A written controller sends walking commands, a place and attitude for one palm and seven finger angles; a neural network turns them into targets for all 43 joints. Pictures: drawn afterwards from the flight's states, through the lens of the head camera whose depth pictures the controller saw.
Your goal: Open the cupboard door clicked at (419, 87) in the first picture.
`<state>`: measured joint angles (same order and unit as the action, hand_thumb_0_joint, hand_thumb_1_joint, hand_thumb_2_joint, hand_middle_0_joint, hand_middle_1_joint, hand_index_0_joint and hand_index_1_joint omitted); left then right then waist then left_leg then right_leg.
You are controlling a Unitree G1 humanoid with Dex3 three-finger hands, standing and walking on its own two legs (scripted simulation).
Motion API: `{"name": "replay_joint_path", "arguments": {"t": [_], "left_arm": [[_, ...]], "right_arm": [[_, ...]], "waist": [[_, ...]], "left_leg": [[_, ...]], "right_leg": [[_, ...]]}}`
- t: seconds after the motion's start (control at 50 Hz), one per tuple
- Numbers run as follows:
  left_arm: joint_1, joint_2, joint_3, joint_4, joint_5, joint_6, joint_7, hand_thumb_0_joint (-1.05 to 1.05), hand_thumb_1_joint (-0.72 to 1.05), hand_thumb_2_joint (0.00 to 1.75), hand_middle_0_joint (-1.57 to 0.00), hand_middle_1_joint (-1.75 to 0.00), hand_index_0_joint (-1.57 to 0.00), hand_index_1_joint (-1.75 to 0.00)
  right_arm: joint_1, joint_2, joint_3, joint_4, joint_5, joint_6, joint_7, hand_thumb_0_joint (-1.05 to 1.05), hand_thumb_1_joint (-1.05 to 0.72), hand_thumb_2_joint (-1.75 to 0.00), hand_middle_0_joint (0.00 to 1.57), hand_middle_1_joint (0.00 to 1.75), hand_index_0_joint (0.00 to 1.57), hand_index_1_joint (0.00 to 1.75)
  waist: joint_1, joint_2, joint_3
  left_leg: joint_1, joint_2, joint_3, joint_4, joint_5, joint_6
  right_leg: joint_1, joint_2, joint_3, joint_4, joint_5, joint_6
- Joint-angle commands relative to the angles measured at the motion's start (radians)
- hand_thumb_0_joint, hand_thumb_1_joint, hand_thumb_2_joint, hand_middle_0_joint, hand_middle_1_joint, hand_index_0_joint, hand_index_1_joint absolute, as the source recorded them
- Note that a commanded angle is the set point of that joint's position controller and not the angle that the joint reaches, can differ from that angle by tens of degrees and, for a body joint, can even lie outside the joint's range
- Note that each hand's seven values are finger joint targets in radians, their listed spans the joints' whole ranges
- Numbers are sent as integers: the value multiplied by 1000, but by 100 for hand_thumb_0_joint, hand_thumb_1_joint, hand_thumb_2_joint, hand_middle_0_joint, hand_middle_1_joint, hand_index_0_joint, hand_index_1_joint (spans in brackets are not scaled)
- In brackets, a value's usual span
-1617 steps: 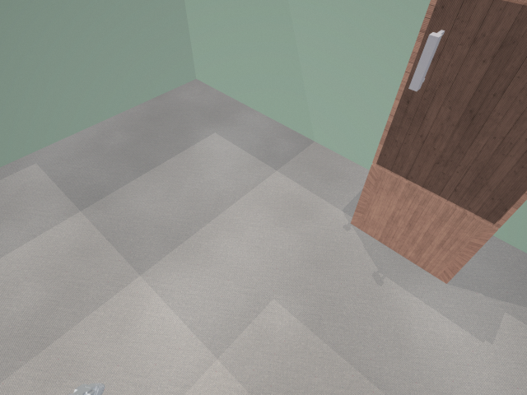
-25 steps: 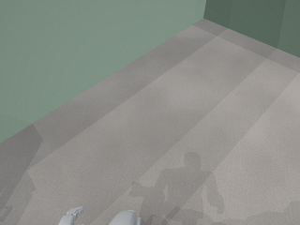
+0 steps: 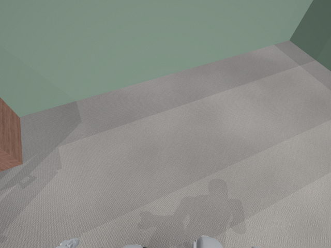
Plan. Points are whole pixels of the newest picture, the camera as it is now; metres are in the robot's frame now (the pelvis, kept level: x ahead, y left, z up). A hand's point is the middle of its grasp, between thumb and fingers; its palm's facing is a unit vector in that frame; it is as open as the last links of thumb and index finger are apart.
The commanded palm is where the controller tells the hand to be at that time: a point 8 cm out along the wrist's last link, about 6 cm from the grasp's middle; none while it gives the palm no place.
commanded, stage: turn to face it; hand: left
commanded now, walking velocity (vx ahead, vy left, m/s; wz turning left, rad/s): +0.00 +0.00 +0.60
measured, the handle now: out of the picture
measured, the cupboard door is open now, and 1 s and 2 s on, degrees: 36 36 36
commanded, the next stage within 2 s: take the last steps up to it in 1.66 s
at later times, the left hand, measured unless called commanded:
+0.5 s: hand out of the picture +0.01 +0.17 -0.17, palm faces +0.36 -0.90 -0.25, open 7.3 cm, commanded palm none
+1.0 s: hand out of the picture +0.03 +0.16 -0.15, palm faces +0.59 -0.76 -0.29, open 7.4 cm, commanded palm none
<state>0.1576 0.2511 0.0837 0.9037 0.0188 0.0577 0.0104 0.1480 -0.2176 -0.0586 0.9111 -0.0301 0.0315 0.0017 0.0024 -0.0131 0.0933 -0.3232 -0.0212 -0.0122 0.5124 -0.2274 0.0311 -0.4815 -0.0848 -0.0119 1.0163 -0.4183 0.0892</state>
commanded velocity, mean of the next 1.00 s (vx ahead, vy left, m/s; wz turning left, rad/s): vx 0.00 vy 0.00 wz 0.60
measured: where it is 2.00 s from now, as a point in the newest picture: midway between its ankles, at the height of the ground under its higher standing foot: outside the picture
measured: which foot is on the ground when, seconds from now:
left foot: down 0.00-0.14, up 0.16-0.50, down 0.52-0.88, up 0.90-1.00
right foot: up 0.00-0.12, down 0.14-0.52, up 0.54-0.86, down 0.88-1.00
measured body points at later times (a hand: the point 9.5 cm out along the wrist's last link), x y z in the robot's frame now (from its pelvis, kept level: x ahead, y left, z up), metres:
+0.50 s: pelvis +0.03 -0.03 -0.01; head +0.08 -0.01 +0.44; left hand -0.01 +0.22 -0.15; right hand +0.22 -0.24 -0.15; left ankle +0.01 +0.08 -0.73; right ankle +0.00 -0.15 -0.74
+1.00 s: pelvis +0.06 -0.06 +0.00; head +0.12 -0.06 +0.44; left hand +0.00 +0.20 -0.13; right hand +0.28 -0.23 -0.16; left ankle -0.03 +0.04 -0.66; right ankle +0.12 -0.16 -0.74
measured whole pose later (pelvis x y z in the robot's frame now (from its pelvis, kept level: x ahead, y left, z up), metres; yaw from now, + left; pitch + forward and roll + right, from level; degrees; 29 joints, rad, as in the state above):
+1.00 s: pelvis +0.06 -0.06 +0.00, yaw +37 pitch +0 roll +1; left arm 0.18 0.18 0.04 0.87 0.02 0.01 0.03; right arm 0.16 -0.25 -0.10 0.94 -0.02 0.08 0.02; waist -0.02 0.04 0.10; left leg -0.51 -0.04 -0.03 1.11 -0.46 -0.04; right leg -0.26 -0.08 -0.10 0.58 -0.32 0.00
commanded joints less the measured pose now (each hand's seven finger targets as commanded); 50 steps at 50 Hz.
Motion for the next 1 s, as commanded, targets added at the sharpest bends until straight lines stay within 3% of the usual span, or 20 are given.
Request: {"name": "replay_joint_path", "arguments": {"t": [0.0, 0.08, 0.1, 0.12, 0.14, 0.22, 0.36, 0.42, 0.46, 0.48, 0.5, 0.52, 0.62, 0.76, 0.82, 0.84, 0.86, 0.88, 0.9, 0.98], "left_arm": [[-7, 51, 5, -94, -1, -34, 1, 0, 90, 90, -20, -30, -20, -30], [92, 70, 10, -76, -9, -53, 9, 0, 90, 90, -20, -30, -20, -30], [131, 112, 20, -69, -2, -63, 15, 0, 90, 90, -20, -30, -20, -30], [147, 201, 39, -69, 14, -71, 25, 0, 90, 90, -20, -30, -20, -30], [119, 226, 33, -83, 11, -66, 25, 0, 90, 90, -20, -30, -20, -30], [26, 98, 3, -91, 2, -78, 29, 0, 90, 90, -20, -30, -20, -30], [153, 149, 26, -37, 10, -77, 25, 0, 90, 90, -20, -30, -20, -30], [138, 170, 33, -37, 9, -75, 22, 0, 90, 90, -20, -30, -20, -30], [105, 173, 34, -46, -4, -75, 16, 0, 90, 90, -20, -30, -20, -30], [94, 132, 29, -74, -11, -71, 8, 0, 90, 90, -20, -30, -20, -30], [43, 61, 3, -124, -15, -65, 4, 0, 90, 90, -20, -30, -20, -30], [-7, 89, 7, -142, -1, -46, 18, 0, 90, 90, -20, -30, -20, -30], [27, 71, 16, -72, 2, -21, -1, 0, 90, 90, -20, -30, -20, -30], [19, 56, 7, -99, -1, -36, 0, 0, 90, 90, -20, -30, -20, -30], [114, 79, 14, -78, -5, -53, 7, 0, 90, 90, -20, -30, -20, -30], [142, 139, 28, -79, 6, -65, 16, 0, 90, 90, -20, -30, -20, -30], [156, 216, 42, -81, 18, -71, 21, 0, 90, 90, -20, -30, -20, -30], [137, 208, 33, -87, 10, -70, 25, 0, 90, 90, -20, -30, -20, -30], [90, 168, 26, -92, 7, -72, 29, 0, 90, 90, -20, -30, -20, -30], [23, 102, 5, -103, 7, -75, 28, 0, 90, 90, -20, -30, -20, -30]], "right_arm": [[36, -211, -61, -57, 0, -10, -8, 0, -90, -90, 20, 30, 20, 30], [-17, -196, -65, -73, 10, 0, -7, 0, -90, -90, 20, 30, 20, 30], [-22, -161, -61, -81, 18, 0, -3, 0, -90, -90, 20, 30, 20, 30], [-12, -95, -53, -100, 26, -2, 3, 0, -90, -90, 20, 30, 20, 30], [-21, -116, -57, -109, 18, 0, 9, 0, -90, -90, 20, 30, 20, 30], [-21, -88, -42, -51, 14, 22, 22, 0, -90, -90, 20, 30, 20, 30], [-126, -45, -16, -67, 21, 13, 33, 0, -90, -90, 20, 30, 20, 30], [-86, -59, -18, -65, 22, 5, 28, 0, -90, -90, 20, 30, 20, 30], [19, -106, -32, -45, 13, -4, 25, 0, -90, -90, 20, 30, 20, 30], [91, -199, -57, -33, 4, -12, 19, 0, -90, -90, 20, 30, 20, 30], [169, -300, -81, -22, 5, -10, 11, 0, -90, -90, 20, 30, 20, 30], [201, -292, -75, -4, 11, -5, 5, 0, -90, -90, 20, 30, 20, 30], [-17, -209, -46, -69, 4, -15, -14, 0, -90, -90, 20, 30, 20, 30], [-1, -215, -62, -66, -1, -6, -6, 0, -90, -90, 20, 30, 20, 30], [-45, -197, -62, -82, 11, 1, -5, 0, -90, -90, 20, 30, 20, 30], [-39, -150, -59, -93, 20, 2, 1, 0, -90, -90, 20, 30, 20, 30], [-36, -91, -49, -114, 23, -2, 6, 0, -90, -90, 20, 30, 20, 30], [-46, -129, -55, -109, 13, 3, 8, 0, -90, -90, 20, 30, 20, 30], [-51, -122, -57, -94, 13, 10, 9, 0, -90, -90, 20, 30, 20, 30], [-27, -75, -37, -55, 16, 26, 29, 0, -90, -90, 20, 30, 20, 30]], "waist": [[-32, 158, -153], [17, 166, -174], [40, 51, -185], [46, -245, -162], [44, -245, -133], [-17, -190, -92], [49, -205, -104], [21, -203, -132], [-50, -140, -187], [-89, 68, -251], [-126, 336, -269], [-125, 184, -265], [-12, 160, -93], [-21, 166, -131], [32, 146, -147], [51, -20, -157], [59, -285, -146], [53, -244, -139], [24, -238, -110], [-17, -190, -90]], "left_leg": [[132, 231, -283, -154, 217, 134], [10, 174, -291, -47, 252, 83], [-97, 108, -246, 45, 118, 29], [-291, -47, -67, 271, -213, -55], [-275, -41, -42, 512, -393, -66], [-286, 38, -19, 706, -221, -95], [-168, 17, 116, 291, -237, -86], [-66, -1, 148, 138, -177, -66], [162, 2, 146, -60, 39, -39], [378, 184, -79, -71, 336, 50], [463, 449, -413, -93, 811, 224], [408, 451, -353, -76, 706, 245], [89, 252, -224, -193, 194, 126], [72, 214, -288, -144, 183, 124], [-54, 157, -278, -39, 160, 70], [-185, 72, -216, 92, 10, 13], [-311, -76, -23, 353, -318, -68], [-286, -23, -61, 585, -388, -60], [-293, 6, -74, 699, -343, -64], [-235, 42, 12, 637, -212, -95]], "right_leg": [[46, 40, -12, -182, -14, -9], [307, 76, -34, -509, 140, -25], [436, -12, 49, -660, 182, -50], [518, -285, 332, -751, 233, -155], [390, -432, 367, -762, 309, -248], [384, -238, 62, -646, 662, -202], [506, -255, -65, -559, 907, -178], [490, -268, -96, -485, 929, -162], [376, -247, -161, -300, 862, -104], [141, -163, -204, -97, 505, -42], [-101, -39, -154, 132, -256, 4], [-105, -43, -32, 179, -260, -13], [-39, -27, 8, 112, -5, -6], [114, 57, -30, -240, -9, -15], [346, 65, -37, -523, 161, -26], [470, -68, 107, -678, 131, -63], [497, -346, 381, -763, 216, -184], [383, -418, 384, -758, 271, -256], [339, -365, 343, -735, 325, -256], [339, -234, 10, -666, 561, -185]]}}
